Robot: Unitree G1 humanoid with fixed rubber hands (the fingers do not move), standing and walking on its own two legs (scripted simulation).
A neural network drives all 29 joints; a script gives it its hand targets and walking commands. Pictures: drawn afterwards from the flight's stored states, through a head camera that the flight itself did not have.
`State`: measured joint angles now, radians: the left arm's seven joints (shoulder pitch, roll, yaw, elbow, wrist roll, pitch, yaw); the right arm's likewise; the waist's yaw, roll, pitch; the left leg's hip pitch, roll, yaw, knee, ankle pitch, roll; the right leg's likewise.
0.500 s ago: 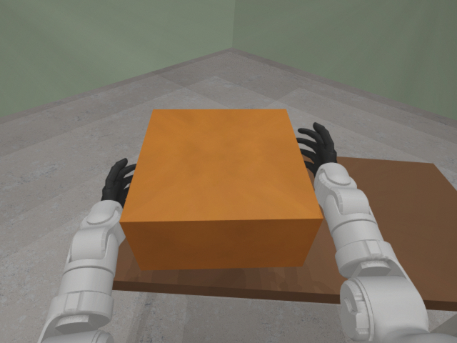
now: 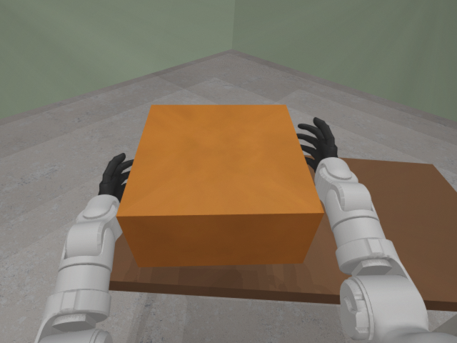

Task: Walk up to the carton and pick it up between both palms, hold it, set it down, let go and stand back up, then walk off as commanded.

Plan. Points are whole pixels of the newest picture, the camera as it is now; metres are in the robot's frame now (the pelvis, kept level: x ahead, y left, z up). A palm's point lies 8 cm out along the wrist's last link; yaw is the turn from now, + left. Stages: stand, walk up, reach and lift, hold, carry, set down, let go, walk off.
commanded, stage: hold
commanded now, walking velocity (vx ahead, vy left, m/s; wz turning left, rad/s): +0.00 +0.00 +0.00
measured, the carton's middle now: (220, 177) +0.40 +0.01 +0.12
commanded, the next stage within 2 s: none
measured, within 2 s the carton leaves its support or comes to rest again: neither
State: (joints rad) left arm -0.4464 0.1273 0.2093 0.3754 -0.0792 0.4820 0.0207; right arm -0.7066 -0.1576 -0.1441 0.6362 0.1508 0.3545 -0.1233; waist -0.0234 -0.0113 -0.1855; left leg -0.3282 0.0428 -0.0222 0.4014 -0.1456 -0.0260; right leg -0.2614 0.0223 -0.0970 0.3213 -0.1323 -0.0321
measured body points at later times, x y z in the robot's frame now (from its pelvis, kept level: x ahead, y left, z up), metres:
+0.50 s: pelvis +0.00 +0.00 +0.00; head -0.06 +0.02 +0.45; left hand +0.35 +0.20 +0.14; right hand +0.39 -0.18 +0.20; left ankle +0.03 +0.13 -0.74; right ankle +0.02 -0.10 -0.74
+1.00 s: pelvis +0.00 +0.00 +0.00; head -0.06 +0.02 +0.45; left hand +0.35 +0.20 +0.14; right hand +0.39 -0.18 +0.20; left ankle +0.03 +0.13 -0.74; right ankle +0.02 -0.10 -0.74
